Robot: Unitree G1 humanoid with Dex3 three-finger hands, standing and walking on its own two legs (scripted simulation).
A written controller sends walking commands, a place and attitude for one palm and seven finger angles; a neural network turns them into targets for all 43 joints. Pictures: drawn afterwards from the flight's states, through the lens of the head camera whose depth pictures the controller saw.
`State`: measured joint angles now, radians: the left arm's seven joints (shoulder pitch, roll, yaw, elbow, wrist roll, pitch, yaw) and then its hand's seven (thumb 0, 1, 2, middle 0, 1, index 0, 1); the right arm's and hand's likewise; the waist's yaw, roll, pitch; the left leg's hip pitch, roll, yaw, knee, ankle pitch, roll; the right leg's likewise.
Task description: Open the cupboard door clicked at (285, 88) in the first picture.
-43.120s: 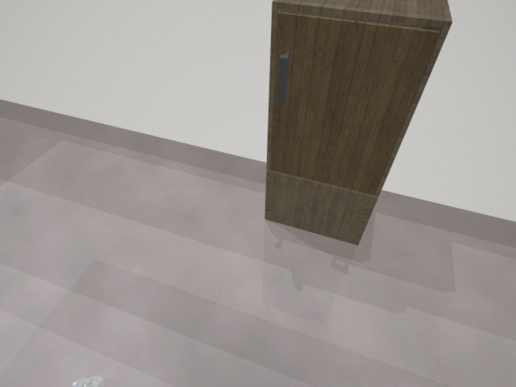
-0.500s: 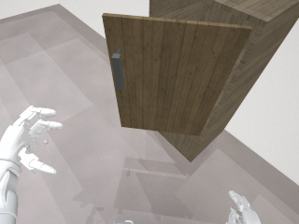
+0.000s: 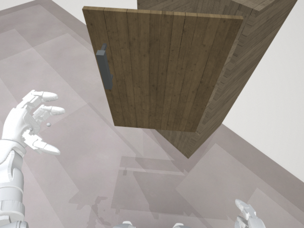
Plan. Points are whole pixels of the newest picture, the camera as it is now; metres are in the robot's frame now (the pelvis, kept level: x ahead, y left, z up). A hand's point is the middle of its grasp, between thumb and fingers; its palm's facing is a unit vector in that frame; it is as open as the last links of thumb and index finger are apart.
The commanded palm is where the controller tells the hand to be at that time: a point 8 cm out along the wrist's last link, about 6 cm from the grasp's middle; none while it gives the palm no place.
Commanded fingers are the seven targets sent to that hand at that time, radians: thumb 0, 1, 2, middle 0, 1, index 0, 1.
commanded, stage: move the hooked fingers beside the handle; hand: left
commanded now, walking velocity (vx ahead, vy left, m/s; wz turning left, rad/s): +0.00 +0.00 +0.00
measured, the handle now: (106, 67) +0.59 +0.17 +0.06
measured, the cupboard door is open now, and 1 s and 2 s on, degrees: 41 41 41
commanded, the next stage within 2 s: none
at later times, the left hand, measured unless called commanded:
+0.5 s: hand (62, 103) +0.42 +0.26 +0.07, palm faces -0.06 -1.00 +0.01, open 14.0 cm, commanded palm +0.40 +0.31 +0.07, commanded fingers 0.00 -0.50 0.30 -0.30 -1.20 -0.30 -1.20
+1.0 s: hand (80, 81) +0.51 +0.23 +0.07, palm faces -0.06 -1.00 +0.00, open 14.0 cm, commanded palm +0.49 +0.28 +0.06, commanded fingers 0.00 -0.50 0.30 -0.30 -1.20 -0.30 -1.20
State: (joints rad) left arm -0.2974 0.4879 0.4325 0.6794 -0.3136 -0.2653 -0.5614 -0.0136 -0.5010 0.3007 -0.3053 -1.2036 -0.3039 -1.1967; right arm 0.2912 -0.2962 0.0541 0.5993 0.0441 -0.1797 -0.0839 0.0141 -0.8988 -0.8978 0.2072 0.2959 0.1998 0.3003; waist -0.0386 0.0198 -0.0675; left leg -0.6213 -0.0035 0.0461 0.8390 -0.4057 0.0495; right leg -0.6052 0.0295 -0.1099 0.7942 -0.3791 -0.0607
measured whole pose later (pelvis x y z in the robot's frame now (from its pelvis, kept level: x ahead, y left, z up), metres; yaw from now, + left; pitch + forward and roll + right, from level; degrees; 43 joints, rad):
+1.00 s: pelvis +0.01 +0.02 -0.02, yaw -2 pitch +20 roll -3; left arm -0.88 0.61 0.45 1.19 -0.13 -0.36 -0.41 -0.01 -0.50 0.30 -0.30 -1.20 -0.30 -1.20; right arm 0.41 -0.29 0.05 0.63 0.00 0.03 -0.03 0.01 -0.90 -0.90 0.21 0.30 0.20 0.30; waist -0.17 0.02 -0.09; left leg -0.86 0.01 0.07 0.95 -0.45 0.08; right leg -0.83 0.04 -0.09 0.88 -0.39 -0.03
